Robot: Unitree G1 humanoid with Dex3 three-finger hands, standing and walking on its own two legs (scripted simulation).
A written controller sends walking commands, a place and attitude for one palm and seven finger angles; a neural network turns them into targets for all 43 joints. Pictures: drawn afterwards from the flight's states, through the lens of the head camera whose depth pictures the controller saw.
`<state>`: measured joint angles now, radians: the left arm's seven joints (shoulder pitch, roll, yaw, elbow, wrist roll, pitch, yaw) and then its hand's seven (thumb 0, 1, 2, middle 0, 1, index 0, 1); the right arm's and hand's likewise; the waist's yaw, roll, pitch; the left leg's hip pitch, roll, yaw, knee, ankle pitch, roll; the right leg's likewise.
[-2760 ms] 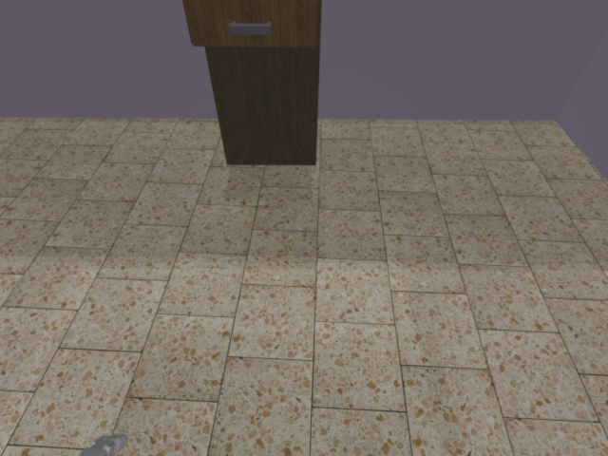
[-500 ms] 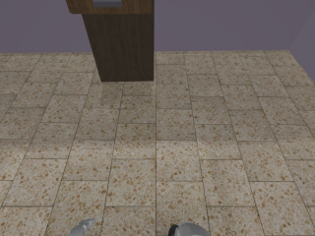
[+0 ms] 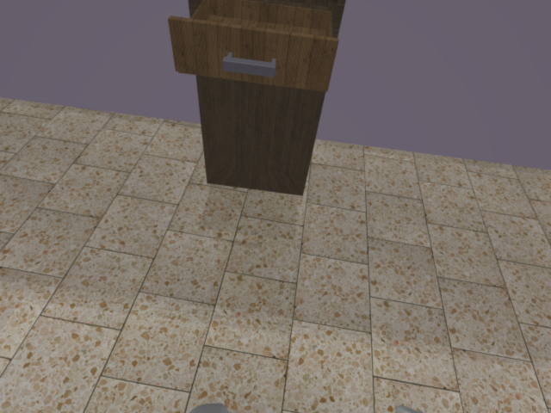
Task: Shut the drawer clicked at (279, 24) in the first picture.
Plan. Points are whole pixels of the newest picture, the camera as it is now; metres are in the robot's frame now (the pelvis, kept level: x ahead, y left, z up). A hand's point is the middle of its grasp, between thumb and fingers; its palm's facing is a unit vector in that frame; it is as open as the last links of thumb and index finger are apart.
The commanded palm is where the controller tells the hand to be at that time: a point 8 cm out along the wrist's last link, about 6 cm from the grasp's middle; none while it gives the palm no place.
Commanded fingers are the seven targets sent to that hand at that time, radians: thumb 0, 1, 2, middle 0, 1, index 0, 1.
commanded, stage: walk to a spot facing it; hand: left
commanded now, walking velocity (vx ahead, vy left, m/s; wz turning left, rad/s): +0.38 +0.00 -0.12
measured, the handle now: (250, 62) +0.91 +0.17 +0.05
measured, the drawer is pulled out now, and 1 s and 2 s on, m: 0.26 0.26 0.26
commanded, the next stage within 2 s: take the last steps up to it in 0.36 s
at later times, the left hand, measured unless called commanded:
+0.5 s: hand (225, 297) +0.34 +0.13 -0.15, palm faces -0.14 -0.96 -0.22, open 7.4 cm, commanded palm none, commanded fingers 0.00 0.90 0.90 -0.20 -0.30 -0.20 -0.30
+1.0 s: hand (219, 324) +0.29 +0.13 -0.16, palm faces +0.10 -0.99 -0.13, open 7.4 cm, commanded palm none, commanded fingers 0.00 0.90 0.90 -0.20 -0.30 -0.20 -0.30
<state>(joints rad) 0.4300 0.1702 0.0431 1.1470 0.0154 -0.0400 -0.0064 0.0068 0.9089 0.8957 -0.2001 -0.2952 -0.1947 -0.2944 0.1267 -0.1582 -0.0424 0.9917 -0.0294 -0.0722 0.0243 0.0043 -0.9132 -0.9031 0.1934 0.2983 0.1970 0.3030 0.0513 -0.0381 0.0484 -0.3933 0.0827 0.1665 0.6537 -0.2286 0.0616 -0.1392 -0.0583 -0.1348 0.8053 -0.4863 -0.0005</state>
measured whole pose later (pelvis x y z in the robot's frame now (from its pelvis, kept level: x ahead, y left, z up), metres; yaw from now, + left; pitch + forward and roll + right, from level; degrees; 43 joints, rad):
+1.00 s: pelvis +0.34 -0.03 +0.02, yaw -1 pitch -1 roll -2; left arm 0.40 0.15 0.05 1.13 0.03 -0.05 0.00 0.01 0.91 0.90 -0.20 -0.30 -0.20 -0.29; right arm 0.22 -0.18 -0.06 1.05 -0.02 0.00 0.03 0.01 -0.92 -0.90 0.19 0.30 0.20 0.30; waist 0.05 -0.01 -0.01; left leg -0.38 0.11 0.11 0.66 -0.28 0.00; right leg -0.09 -0.05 -0.25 0.37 -0.26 0.00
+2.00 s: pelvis +0.56 +0.01 +0.01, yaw -2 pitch -1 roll -1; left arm 0.16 0.18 0.06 1.01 0.03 0.03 0.03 0.00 0.91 0.90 -0.20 -0.30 -0.20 -0.29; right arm 0.13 -0.19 -0.07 0.99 0.00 0.03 -0.02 0.00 -0.91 -0.90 0.19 0.30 0.20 0.30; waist 0.02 0.00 0.10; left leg -0.34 0.04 0.04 0.74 -0.38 -0.05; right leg -0.34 -0.07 -0.12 0.54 -0.18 0.00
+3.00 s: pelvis +0.50 -0.06 +0.02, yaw -3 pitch -1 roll +0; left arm 0.29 0.11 0.01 1.15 0.00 0.01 0.04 0.01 0.93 0.90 -0.20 -0.30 -0.20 -0.29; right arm 0.26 -0.12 -0.02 1.17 -0.01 0.01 -0.05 0.02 -0.92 -0.90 0.20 0.30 0.20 0.30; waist 0.01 0.01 0.04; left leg -0.16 0.06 0.04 0.45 -0.26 -0.05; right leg -0.12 0.05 -0.09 0.42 -0.28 -0.07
